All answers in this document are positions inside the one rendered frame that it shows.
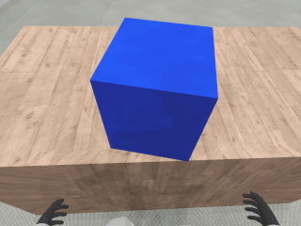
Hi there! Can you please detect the carton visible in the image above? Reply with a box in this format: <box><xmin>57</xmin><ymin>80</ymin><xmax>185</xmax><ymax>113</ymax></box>
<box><xmin>89</xmin><ymin>17</ymin><xmax>218</xmax><ymax>162</ymax></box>

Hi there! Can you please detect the pedestal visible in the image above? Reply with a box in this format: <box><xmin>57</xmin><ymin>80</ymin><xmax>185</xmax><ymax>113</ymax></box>
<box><xmin>0</xmin><ymin>25</ymin><xmax>301</xmax><ymax>216</ymax></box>

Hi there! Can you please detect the right robot hand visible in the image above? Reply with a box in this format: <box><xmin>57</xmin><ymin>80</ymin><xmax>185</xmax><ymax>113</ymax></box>
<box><xmin>242</xmin><ymin>191</ymin><xmax>280</xmax><ymax>226</ymax></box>

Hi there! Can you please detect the left robot hand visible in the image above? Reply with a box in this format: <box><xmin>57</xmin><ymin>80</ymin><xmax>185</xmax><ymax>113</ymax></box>
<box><xmin>37</xmin><ymin>199</ymin><xmax>69</xmax><ymax>226</ymax></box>

